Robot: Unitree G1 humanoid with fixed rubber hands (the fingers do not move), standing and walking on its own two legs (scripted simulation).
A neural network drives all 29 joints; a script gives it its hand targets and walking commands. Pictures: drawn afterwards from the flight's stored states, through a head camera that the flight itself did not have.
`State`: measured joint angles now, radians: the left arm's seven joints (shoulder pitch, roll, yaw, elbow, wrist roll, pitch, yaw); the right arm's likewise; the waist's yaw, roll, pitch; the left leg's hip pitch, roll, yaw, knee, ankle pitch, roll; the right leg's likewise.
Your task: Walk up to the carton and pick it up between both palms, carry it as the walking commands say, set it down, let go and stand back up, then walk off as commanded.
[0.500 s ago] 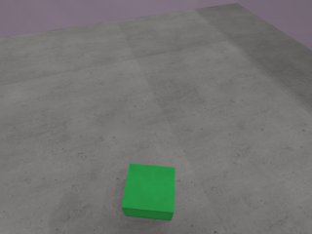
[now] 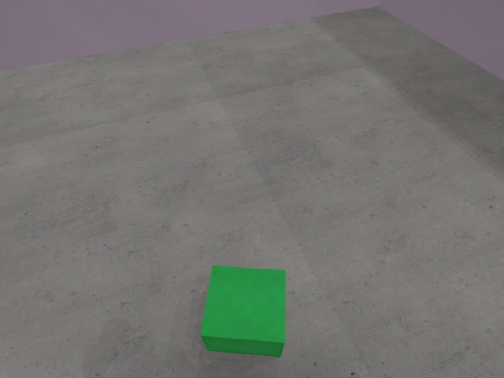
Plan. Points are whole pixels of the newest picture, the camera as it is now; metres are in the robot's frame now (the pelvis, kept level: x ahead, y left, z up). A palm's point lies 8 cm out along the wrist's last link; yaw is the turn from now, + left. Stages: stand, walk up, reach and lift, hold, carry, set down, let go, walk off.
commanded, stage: walk up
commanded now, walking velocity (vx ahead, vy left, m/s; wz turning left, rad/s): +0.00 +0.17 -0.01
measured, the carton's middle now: (246, 311) +0.42 +0.04 -0.67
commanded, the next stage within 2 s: stand in 1.72 s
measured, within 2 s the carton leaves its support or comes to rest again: neither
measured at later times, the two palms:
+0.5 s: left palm out of the picture +0.04 +0.27 -0.13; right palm out of the picture +0.03 -0.24 -0.12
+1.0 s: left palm out of the picture -0.02 +0.28 -0.12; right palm out of the picture +0.00 -0.25 -0.13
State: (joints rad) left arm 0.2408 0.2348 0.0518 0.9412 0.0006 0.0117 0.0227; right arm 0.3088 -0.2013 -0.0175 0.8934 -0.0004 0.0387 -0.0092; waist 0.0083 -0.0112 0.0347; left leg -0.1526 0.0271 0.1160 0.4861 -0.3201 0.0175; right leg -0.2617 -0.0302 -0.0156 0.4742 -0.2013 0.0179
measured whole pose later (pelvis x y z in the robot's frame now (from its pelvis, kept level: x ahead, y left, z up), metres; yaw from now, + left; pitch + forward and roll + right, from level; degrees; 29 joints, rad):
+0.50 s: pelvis -0.01 +0.01 +0.00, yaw +0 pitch -2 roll +0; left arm 0.24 0.23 0.05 0.93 0.00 0.02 0.03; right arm 0.29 -0.21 -0.02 0.89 0.00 0.03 -0.02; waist 0.01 -0.02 0.04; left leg -0.18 0.01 0.12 0.52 -0.32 0.04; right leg -0.28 -0.05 -0.02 0.51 -0.19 0.02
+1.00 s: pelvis -0.05 +0.02 +0.00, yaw -3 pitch -1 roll +3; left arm 0.32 0.23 0.04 0.91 0.00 0.01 0.04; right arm 0.24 -0.28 -0.02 0.89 0.00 0.09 0.02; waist 0.03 0.00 0.05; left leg -0.33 0.02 0.07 0.80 -0.39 -0.01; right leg -0.31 -0.09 0.06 0.52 -0.21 0.02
